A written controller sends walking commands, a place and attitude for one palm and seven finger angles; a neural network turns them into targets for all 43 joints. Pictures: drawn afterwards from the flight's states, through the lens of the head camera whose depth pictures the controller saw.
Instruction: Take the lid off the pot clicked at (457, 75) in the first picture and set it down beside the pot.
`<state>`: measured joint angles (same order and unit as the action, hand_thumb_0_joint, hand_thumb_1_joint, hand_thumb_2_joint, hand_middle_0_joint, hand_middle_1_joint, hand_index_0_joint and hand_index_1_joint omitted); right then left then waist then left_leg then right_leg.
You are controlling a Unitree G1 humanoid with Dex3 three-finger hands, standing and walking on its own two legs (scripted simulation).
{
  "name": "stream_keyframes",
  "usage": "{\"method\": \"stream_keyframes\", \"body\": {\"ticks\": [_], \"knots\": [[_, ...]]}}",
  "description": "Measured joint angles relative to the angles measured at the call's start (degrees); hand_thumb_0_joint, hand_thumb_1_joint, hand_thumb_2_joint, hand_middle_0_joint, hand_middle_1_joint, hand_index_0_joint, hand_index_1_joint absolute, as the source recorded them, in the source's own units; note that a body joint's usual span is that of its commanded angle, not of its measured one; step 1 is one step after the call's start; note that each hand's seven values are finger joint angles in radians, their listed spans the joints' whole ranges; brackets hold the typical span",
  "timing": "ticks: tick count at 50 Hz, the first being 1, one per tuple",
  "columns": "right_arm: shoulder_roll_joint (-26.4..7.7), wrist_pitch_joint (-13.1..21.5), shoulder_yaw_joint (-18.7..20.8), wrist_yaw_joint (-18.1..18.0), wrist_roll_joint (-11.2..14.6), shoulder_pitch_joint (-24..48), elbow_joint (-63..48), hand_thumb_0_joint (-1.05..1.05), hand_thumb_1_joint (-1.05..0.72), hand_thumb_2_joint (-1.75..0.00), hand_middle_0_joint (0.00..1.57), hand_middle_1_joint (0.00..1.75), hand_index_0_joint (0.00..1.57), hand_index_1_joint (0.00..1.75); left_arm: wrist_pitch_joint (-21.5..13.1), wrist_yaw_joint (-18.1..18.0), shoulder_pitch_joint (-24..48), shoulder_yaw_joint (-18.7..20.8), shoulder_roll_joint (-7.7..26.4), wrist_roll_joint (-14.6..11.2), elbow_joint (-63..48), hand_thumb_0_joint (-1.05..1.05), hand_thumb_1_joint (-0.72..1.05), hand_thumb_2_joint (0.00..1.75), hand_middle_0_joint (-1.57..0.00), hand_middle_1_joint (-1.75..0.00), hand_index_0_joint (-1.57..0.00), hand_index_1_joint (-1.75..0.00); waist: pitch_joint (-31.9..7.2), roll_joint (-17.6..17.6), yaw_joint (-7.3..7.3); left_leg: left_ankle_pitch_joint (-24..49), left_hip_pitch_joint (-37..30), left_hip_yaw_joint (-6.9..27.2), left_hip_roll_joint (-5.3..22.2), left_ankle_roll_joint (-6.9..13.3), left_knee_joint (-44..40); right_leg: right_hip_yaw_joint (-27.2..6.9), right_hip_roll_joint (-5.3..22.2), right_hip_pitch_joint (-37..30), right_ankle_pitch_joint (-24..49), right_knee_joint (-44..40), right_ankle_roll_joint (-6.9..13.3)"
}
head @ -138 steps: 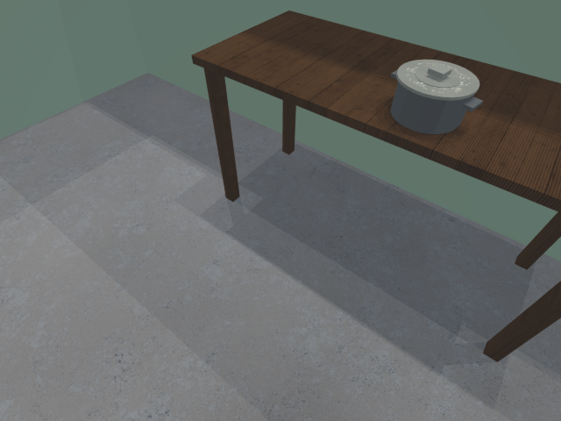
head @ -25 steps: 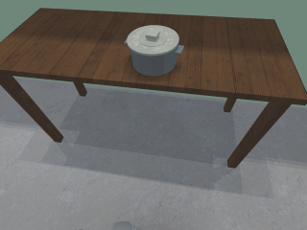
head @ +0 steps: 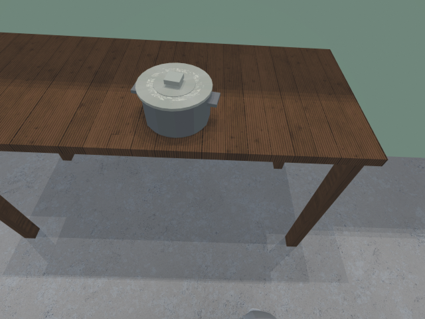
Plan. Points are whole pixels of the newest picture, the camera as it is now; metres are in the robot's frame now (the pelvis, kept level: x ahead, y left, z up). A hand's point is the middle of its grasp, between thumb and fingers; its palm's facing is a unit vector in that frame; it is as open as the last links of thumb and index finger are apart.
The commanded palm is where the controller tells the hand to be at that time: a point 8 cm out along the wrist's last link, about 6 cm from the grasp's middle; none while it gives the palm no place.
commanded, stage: take the last steps up to it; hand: left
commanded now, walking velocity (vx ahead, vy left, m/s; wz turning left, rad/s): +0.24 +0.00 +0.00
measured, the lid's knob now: (174, 78) +0.66 +0.11 +0.08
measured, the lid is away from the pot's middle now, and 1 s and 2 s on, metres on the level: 0.00 0.00 0.00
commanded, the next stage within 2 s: come to a stop and stand still in 0.24 s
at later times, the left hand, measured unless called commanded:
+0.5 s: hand out of the picture +0.12 +0.16 -0.19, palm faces +0.10 -0.98 -0.16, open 7.4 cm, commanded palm none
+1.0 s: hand (132, 304) +0.19 +0.18 -0.20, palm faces -0.01 -0.96 -0.27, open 7.4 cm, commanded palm none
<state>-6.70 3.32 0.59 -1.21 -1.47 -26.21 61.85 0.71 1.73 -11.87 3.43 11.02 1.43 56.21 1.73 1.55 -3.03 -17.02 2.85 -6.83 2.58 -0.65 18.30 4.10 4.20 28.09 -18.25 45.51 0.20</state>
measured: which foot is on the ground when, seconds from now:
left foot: down 0.00-0.10, up 0.12-0.44, down 0.46-1.00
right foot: up 0.00-0.06, down 0.08-0.50, up 0.52-0.82, down 0.84-1.00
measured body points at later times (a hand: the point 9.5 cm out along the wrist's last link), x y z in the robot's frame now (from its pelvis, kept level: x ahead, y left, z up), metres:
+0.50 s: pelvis +0.16 +0.00 -0.01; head +0.17 +0.02 +0.44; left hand +0.11 +0.21 -0.18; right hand +0.28 -0.23 -0.15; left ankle +0.22 +0.10 -0.75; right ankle +0.09 -0.12 -0.74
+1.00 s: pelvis +0.13 -0.02 -0.04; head +0.12 -0.02 +0.41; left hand +0.19 +0.23 -0.18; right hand +0.16 -0.28 -0.18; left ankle +0.22 +0.09 -0.74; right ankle +0.14 -0.18 -0.74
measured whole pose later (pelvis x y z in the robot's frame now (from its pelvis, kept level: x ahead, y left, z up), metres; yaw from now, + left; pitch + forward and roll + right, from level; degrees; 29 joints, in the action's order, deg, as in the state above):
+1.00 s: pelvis +0.13 -0.02 -0.04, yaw +0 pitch -3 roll +0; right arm -12.6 -2.3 3.3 0.3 -1.2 -16.8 53.0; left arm 2.8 -2.2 -15.2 1.3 11.8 1.8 54.4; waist 1.9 -0.9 -2.7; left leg -14.9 25.7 -3.1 1.4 1.2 44.5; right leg -2.3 2.8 19.9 -26.2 47.4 -1.6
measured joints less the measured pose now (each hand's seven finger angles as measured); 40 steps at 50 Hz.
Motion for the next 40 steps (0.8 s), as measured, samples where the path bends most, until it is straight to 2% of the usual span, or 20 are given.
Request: {"method": "stream_keyframes", "body": {"ticks": [4, 5, 8, 9, 11, 16, 19, 22, 23, 26, 28, 31, 35, 38, 40], "knots": [[-0.20, -0.58, 0.35, 0.19, 0.21, -1.48, 1.85, 0.00, -0.90, -0.90, 0.21, 0.30, 0.20, 0.30, -1.25, 0.21, 1.31, -0.30, -0.99, 0.00, -0.08, 0.01, 0.91, 0.90, -0.20, -0.30, -0.20, -0.30, 1.43, -1.07, -0.68, -5.71, 0.00, -0.05, 1.03, -1.58, 6.34, 1.87, -0.98, -5.71, 3.59, -12.07, 0.98], [-0.25, -0.83, 0.43, 0.35, 0.56, -1.57, 2.50, 0.00, -0.90, -0.90, 0.21, 0.30, 0.20, 0.30, -2.19, 0.01, 1.69, -0.28, -1.27, 0.11, -0.12, 0.01, 0.91, 0.90, -0.20, -0.30, -0.20, -0.30, 1.82, -1.47, -0.32, -8.11, 1.92, 0.11, 1.72, -1.09, 11.88, 2.24, -1.22, -6.12, 5.74, -12.07, 1.56], [-1.00, -2.53, 0.87, 0.65, 0.96, 0.93, 3.92, 0.00, -0.90, -0.90, 0.21, 0.30, 0.20, 0.30, -3.98, -0.87, 1.47, -0.64, -2.64, -0.47, 0.12, 0.01, 0.91, 0.90, -0.20, -0.30, -0.20, -0.30, 2.68, -2.93, 0.72, -12.05, 11.81, 3.75, 1.78, 0.88, 35.54, 3.68, -2.04, -7.90, 2.32, -9.89, 2.43], [-1.26, -2.81, 1.15, 0.66, 0.92, 1.98, 3.85, 0.00, -0.90, -0.90, 0.20, 0.30, 0.20, 0.30, -4.30, -1.65, 0.87, -0.11, -2.84, -0.86, 0.15, 0.00, 0.92, 0.90, -0.20, -0.30, -0.20, -0.30, 2.40, -3.04, 1.14, -10.67, 14.97, 4.14, 1.69, 1.12, 40.76, 3.94, -2.29, -9.30, 1.91, -11.21, 2.51], [-1.94, -2.96, 1.67, 0.66, 0.65, 4.40, 2.94, 0.00, -0.90, -0.90, 0.20, 0.30, 0.19, 0.30, -4.59, -2.71, -0.47, 0.23, -2.56, -0.75, 0.63, -0.01, 0.94, 0.90, -0.21, -0.30, -0.20, -0.30, 1.59, -3.32, 1.68, -6.96, 20.12, 3.88, 2.19, 0.83, 44.97, 4.40, -2.80, -12.32, 2.75, -15.08, 2.16], [-3.34, -2.70, 2.42, 1.02, 0.54, 11.25, -1.34, 0.00, -0.91, -0.90, 0.20, 0.30, 0.19, 0.30, -4.34, -3.08, -4.55, -0.81, -2.28, -0.23, 3.16, -0.01, 0.93, 0.90, -0.20, -0.30, -0.20, -0.30, -0.39, -3.30, 2.21, -0.78, 26.44, 1.87, 3.24, -0.66, 37.61, 4.44, -3.32, -17.73, 3.67, -21.70, 2.00], [-3.61, -2.45, 2.34, 1.48, 0.66, 15.11, -3.22, 0.00, -0.91, -0.90, 0.20, 0.30, 0.19, 0.30, -4.01, -2.88, -6.56, -1.47, -2.62, -0.13, 4.64, 0.00, 0.92, 0.90, -0.20, -0.30, -0.20, -0.30, -0.65, -2.99, 3.22, 1.31, 25.86, 1.54, 2.83, -0.79, 29.56, 4.00, -3.38, -20.20, 2.82, -22.95, 1.26], [-3.50, -1.99, 1.59, 1.22, 0.88, 18.21, -4.14, 0.00, -0.91, -0.90, 0.20, 0.30, 0.19, 0.30, -3.21, -3.18, -7.99, -1.93, -3.01, -0.20, 5.76, 0.00, 0.92, 0.90, -0.20, -0.30, -0.20, -0.30, -0.17, -2.55, 4.58, 5.35, 21.69, 1.89, 1.66, -0.75, 19.07, 3.55, -3.37, -22.17, 0.56, -21.61, 0.17], [-3.45, -1.77, 1.26, 1.10, 0.91, 18.89, -4.34, 0.00, -0.91, -0.90, 0.20, 0.30, 0.19, 0.30, -2.86, -3.33, -8.51, -2.10, -3.11, -0.31, 6.09, 0.00, 0.91, 0.90, -0.20, -0.30, -0.20, -0.30, -0.08, -2.61, 4.95, 9.88, 19.56, 2.21, 1.45, -0.60, 15.03, 3.47, -3.56, -22.53, -0.74, -20.24, -0.27], [-1.72, -1.60, 0.41, 0.49, 1.06, 20.62, -4.23, 0.00, -0.91, -0.90, 0.20, 0.30, 0.19, 0.30, -1.23, -4.19, -8.33, -2.24, -2.23, -0.70, 6.87, 0.00, 0.91, 0.90, -0.20, -0.30, -0.20, -0.30, 0.54, 0.56, 5.74, 6.12, 16.90, 1.33, -0.37, 2.33, 14.07, 2.33, -1.79, -22.10, -4.85, -14.91, -1.37], [-0.68, -2.02, -0.22, -0.15, 1.30, 21.65, -4.50, 0.00, -0.91, -0.90, 0.20, 0.30, 0.19, 0.30, -0.15, -4.56, -7.53, -2.24, -1.75, -0.94, 6.51, 0.01, 0.91, 0.90, -0.20, -0.30, -0.20, -0.30, 1.04, 1.83, 6.16, 5.27, 16.18, 0.77, -0.99, 3.15, 13.16, -0.11, -1.92, -19.18, -10.27, -8.13, -1.71], [0.02, -3.10, -0.42, -0.76, 1.06, 22.90, -5.38, 0.00, -0.90, -0.90, 0.20, 0.30, 0.19, 0.30, 0.87, -4.59, -5.93, -1.74, -1.32, -0.92, 5.10, 0.01, 0.91, 0.90, -0.20, -0.30, -0.20, -0.30, 2.11, 1.40, 5.81, 7.04, 15.72, 1.03, -0.71, 3.32, 10.77, -3.03, -3.38, -13.16, -14.19, 4.19, -1.77], [0.17, -4.32, 0.08, -0.65, 0.87, 23.35, -6.10, 0.00, -0.90, -0.90, 0.21, 0.30, 0.20, 0.30, 1.64, -4.15, -3.92, -0.47, -0.07, -0.84, 2.63, 0.01, 0.91, 0.90, -0.20, -0.30, -0.20, -0.30, 3.26, 0.87, 5.18, 9.00, 15.95, 1.09, -0.24, 3.09, 8.80, -4.91, -3.49, -6.85, -12.17, 13.54, -2.08], [-0.47, -4.98, 0.74, -0.29, 0.70, 22.47, -5.79, 0.00, -0.90, -0.90, 0.21, 0.30, 0.20, 0.30, 2.03, -3.94, -2.89, 0.12, 0.74, -0.73, 1.39, 0.00, 0.91, 0.90, -0.20, -0.30, -0.20, -0.30, 3.16, 0.07, 4.61, 9.82, 16.48, 1.30, 0.09, 2.59, 8.52, -4.79, -2.62, -6.31, -10.87, 10.88, -1.85], [-1.32, -5.16, 1.19, 0.14, 0.70, 21.34, -5.34, 0.00, -0.90, -0.90, 0.21, 0.30, 0.20, 0.30, 1.71, -4.05, -2.84, -0.30, 1.06, -0.53, 0.88, 0.00, 0.91, 0.90, -0.20, -0.30, -0.20, -0.30, 2.47, -0.79, 4.43, 9.93, 17.28, 1.45, 0.48, 2.08, 9.31, -4.18, -1.99, -8.11, -9.54, 3.84, -1.25]]}}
